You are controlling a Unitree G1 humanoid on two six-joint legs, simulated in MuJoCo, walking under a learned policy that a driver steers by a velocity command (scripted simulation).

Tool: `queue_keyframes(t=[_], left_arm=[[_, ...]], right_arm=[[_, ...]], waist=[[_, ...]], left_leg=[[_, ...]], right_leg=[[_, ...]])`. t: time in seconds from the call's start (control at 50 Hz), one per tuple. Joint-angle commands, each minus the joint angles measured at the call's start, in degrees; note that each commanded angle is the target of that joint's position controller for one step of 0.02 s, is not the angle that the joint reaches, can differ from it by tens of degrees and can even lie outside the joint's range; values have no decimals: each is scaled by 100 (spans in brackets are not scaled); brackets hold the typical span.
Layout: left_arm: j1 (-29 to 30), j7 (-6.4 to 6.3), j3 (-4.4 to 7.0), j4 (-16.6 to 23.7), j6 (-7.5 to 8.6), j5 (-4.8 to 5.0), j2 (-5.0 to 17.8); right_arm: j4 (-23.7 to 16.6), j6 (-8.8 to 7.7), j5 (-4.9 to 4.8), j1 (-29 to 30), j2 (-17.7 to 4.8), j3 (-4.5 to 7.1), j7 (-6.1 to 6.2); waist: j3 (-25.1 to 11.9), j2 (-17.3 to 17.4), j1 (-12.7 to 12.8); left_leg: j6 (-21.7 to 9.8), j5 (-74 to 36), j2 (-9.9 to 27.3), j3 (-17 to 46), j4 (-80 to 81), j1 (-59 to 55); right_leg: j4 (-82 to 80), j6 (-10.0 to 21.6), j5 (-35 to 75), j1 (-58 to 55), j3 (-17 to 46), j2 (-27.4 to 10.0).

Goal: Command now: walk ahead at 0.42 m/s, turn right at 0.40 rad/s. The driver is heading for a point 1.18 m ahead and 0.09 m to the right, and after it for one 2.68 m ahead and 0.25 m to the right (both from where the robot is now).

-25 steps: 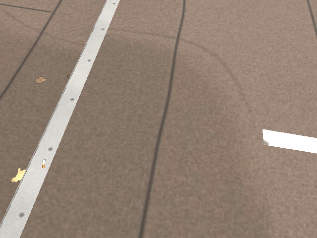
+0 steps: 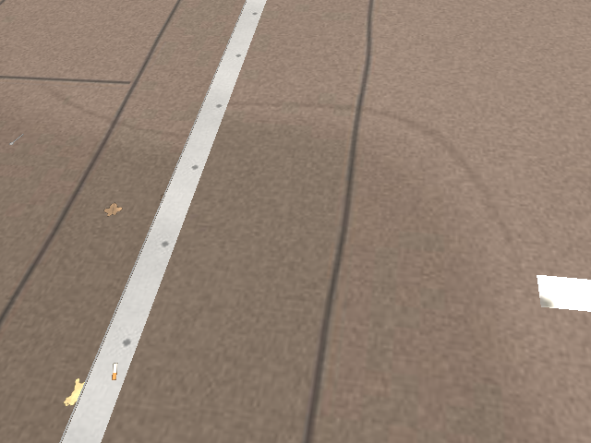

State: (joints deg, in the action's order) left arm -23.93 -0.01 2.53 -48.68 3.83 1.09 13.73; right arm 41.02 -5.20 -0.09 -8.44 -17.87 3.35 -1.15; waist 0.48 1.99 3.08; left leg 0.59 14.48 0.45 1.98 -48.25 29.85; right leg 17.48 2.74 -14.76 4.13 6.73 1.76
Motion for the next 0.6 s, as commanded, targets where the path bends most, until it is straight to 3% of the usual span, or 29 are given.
queue_keyframes(t=[0.02,0.08,0.12,0.16,0.18,0.2,0.22,0.24,0.26,0.28,0.3,0.34,0.38,0.44,0.52,0.6], left_arm=[[119,-135,263,441,-19,3,1082],[-85,-160,314,469,-73,41,1218],[-55,-169,341,508,-87,90,1265],[92,-169,362,570,-107,94,1271],[173,-160,338,622,-112,63,1181],[258,-131,267,718,-107,-12,962],[63,-144,125,911,-96,-119,454],[-589,-144,53,1061,-30,120,302],[-327,-146,205,881,-51,225,949],[192,-123,254,930,-75,172,1123],[387,-119,245,935,-84,104,1015],[526,-51,256,998,-134,81,846],[666,-14,198,1106,-195,72,624],[1027,10,123,1281,-180,-8,505],[1779,168,13,1462,-36,-38,451],[2382,256,17,1736,7,-1,585]], right_arm=[[-683,-169,-9,1093,-61,-7,-67],[-797,-173,-85,1367,-144,8,-92],[-811,-181,-127,1245,-339,79,-76],[-744,-197,-144,855,-541,169,-32],[-614,-201,-124,336,-693,259,20],[-486,-209,-74,-443,-926,359,81],[-383,-160,38,-1377,-1335,446,143],[-269,-107,102,-1413,-1430,432,42],[-341,-103,44,-1024,-786,283,39],[-345,-80,-10,-755,-527,219,65],[-307,-65,24,-519,-432,184,61],[-215,-80,103,-316,-288,147,74],[-100,-162,54,-366,-309,172,63],[95,-208,22,-492,-505,232,34],[235,-136,-84,-579,-712,258,44],[525,-16,-193,-1095,-954,304,48]], waist=[[291,-914,111],[332,-966,188],[310,-1040,48],[207,-1105,-236],[-67,-1059,-520],[-687,-872,-902],[-1767,229,-1088],[-2078,2122,-653],[-1162,1200,-681],[-488,653,-708],[-222,268,-579],[29,419,-399],[110,364,-369],[256,118,-353],[399,30,-542],[470,72,-664]], left_leg=[[233,-758,-136,-146,1041,495],[286,-1172,-263,-118,1657,-206],[212,-1232,-214,57,1879,-590],[46,-1031,-170,72,2074,-1139],[-102,-963,-191,0,2257,-1867],[-369,-851,247,338,2225,-3061],[-806,135,1474,1865,2278,-4849],[-1454,1405,2437,4388,3230,-5277],[-1315,2036,2246,3997,3402,-4546],[-1138,1418,2012,2898,3380,-3804],[-1052,612,1728,2208,3463,-3210],[-1016,-251,1421,1315,3728,-2549],[-1154,-692,1417,917,3949,-2310],[-1342,-1216,1461,522,4157,-2319],[-1198,-1600,1226,-192,4196,-2271],[-1067,-1855,1499,-212,4008,-2909]], right_leg=[[-699,899,950,-12,1029,-943],[-576,838,925,457,1148,-1008],[-450,731,905,469,1423,-1163],[-96,588,1299,437,1531,-1218],[456,447,1871,539,1403,-1000],[1623,252,1880,959,1156,-653],[3541,-18,396,2130,558,-64],[4906,-149,-2068,3466,328,228],[5545,-171,-1590,3924,406,-230],[5537,-156,-1069,3957,189,-443],[5383,-159,-691,3720,95,-629],[5108,-160,-323,3406,51,-874],[4905,-199,-186,3414,-30,-923],[4047,-280,295,3645,21,-880],[2469,-233,1387,3203,-447,-761],[1710,-37,1211,3039,-626,-619]])
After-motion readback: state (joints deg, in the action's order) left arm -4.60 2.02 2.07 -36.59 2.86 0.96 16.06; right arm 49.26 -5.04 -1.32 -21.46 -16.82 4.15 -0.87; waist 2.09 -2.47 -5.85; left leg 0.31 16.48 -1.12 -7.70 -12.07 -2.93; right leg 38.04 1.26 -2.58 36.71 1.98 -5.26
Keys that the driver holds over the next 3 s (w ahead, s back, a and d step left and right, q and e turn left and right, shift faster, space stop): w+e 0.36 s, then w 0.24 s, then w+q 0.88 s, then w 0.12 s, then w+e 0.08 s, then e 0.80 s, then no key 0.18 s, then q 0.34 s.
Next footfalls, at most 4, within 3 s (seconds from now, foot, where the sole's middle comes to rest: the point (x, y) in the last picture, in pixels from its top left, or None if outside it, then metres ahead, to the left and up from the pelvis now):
0.20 left None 0.26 0.14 -0.79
0.68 right None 0.48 -0.20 -0.79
1.22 left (349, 319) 0.81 -0.01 -0.79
1.72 right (405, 226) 1.12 -0.18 -0.79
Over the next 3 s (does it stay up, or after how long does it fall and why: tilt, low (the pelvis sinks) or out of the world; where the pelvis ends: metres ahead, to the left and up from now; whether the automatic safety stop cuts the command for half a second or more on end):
stays up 1.08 -0.11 -0.01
